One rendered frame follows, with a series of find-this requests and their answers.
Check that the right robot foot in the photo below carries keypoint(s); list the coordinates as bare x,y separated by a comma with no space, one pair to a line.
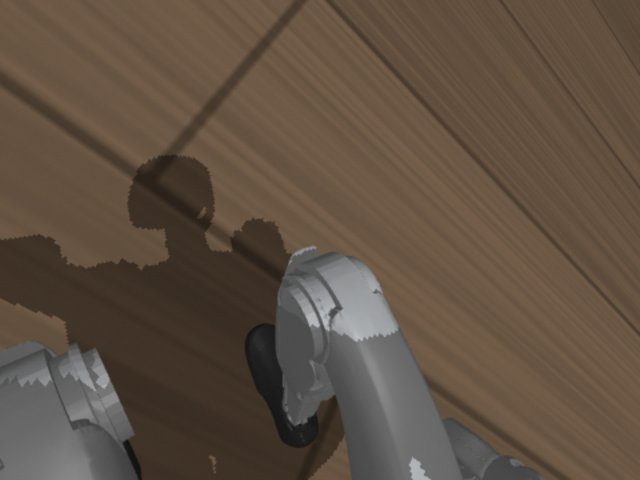
261,357

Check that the left robot foot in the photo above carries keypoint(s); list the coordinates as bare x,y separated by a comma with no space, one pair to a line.
133,458

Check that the right robot hand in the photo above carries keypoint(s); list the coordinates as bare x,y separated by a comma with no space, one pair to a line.
474,454

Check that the right robot arm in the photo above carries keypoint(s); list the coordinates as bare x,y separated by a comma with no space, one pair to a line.
509,468

